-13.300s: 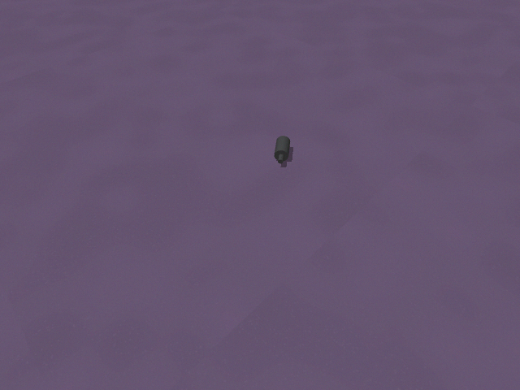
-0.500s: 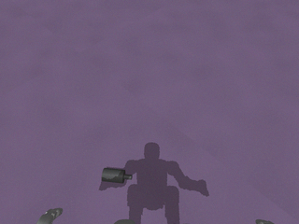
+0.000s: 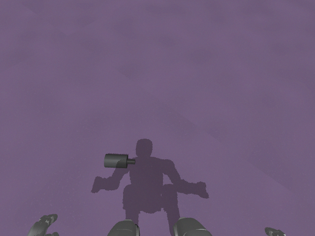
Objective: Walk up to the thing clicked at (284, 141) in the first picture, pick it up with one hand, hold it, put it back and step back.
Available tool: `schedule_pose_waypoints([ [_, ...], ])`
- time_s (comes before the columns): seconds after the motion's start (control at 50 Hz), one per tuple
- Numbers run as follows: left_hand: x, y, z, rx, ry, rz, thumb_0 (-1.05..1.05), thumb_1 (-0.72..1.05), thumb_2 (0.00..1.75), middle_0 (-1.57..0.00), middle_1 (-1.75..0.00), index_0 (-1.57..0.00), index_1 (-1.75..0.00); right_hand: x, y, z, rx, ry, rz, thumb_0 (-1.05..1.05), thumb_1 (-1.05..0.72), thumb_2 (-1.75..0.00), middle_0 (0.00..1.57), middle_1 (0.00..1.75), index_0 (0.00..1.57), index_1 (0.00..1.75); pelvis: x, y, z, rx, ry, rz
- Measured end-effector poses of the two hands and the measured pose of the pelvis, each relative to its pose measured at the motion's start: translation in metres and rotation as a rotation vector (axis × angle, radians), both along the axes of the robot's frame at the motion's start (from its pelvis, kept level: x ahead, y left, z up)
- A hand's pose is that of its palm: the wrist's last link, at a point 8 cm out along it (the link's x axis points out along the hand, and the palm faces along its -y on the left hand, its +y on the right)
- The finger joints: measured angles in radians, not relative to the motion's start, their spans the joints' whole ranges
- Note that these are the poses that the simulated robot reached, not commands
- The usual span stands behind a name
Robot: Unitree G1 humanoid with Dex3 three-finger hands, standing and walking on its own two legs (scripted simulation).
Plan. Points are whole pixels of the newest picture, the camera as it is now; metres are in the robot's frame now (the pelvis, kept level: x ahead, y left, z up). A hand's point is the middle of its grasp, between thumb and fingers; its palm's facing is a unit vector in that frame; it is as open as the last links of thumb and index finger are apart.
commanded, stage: walk up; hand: left
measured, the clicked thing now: (120, 161) +0.52 +0.23 -0.72
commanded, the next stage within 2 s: none
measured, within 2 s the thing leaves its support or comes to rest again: neither
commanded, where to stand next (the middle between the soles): +0.16 -0.06 m, yaw +4 degrees
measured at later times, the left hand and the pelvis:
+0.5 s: hand out of the picture -0.02 +0.23 -0.15, palm faces +0.05 -0.93 -0.37, open 7.4 cm; pelvis -0.15 -0.04 -0.01, yaw +2 degrees
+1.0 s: hand out of the picture -0.18 +0.19 -0.13, palm faces +0.05 -0.91 -0.41, open 7.4 cm; pelvis -0.21 -0.08 +0.01, yaw +1 degrees
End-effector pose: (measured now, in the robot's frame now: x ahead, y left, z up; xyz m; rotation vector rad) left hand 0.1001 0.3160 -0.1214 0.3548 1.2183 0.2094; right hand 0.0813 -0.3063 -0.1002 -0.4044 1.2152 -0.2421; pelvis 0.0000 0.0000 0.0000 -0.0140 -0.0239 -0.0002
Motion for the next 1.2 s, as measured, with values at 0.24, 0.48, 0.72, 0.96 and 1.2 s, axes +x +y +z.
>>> schedule_pose_waypoints([
  [0.24, -0.076, -0.043, 0.022, 0.021, -0.038, -0.017, 0.01, 0.9, 0.89, -0.21, -0.3, -0.2, -0.3, -0.035, -0.043, -0.012, 0.046, -0.1, -0.009, 0.01, -0.9, -0.9, 0.2, 0.3, 0.21, 0.3, -0.063, -0.034, -0.003, 0.043, -0.025, -0.03],
  [0.48, -0.12, -0.038, 0.008, 0.005, -0.177, 0.007, 0.01, 0.9, 0.89, -0.21, -0.3, -0.2, -0.3, -0.124, -0.041, -0.011, -0.021, -0.008, 0.08, 0.01, -0.91, -0.9, 0.2, 0.3, 0.21, 0.3, -0.141, -0.036, -0.014, 0.055, -0.026, 0.057],
  [0.72, -0.239, -0.059, 0.003, -0.037, 0.001, 0.054, 0.01, 0.9, 0.9, -0.21, -0.3, -0.2, -0.3, -0.173, -0.057, 0.014, 0.007, -0.095, 0.075, 0.01, -0.9, -0.9, 0.21, 0.3, 0.21, 0.3, -0.19, -0.059, 0.002, 0.013, -0.014, 0.009],
  [0.96, -0.29, -0.087, 0.032, 0.037, -0.006, 0.074, 0.01, 0.9, 0.89, -0.21, -0.3, -0.2, -0.3, -0.204, -0.087, -0.013, 0.093, -0.085, 0.021, 0.01, -0.91, -0.9, 0.2, 0.3, 0.2, 0.3, -0.208, -0.08, 0.005, 0.021, -0.033, 0.006],
  [1.2, -0.261, -0.058, 0.018, 0.016, -0.06, 0.077, 0.01, 0.9, 0.9, -0.21, -0.3, -0.2, -0.3, -0.211, -0.048, -0.012, 0.103, -0.042, 0.054, 0.01, -0.91, -0.9, 0.2, 0.3, 0.21, 0.3, -0.211, -0.06, 0.001, 0.033, -0.036, 0.043],
])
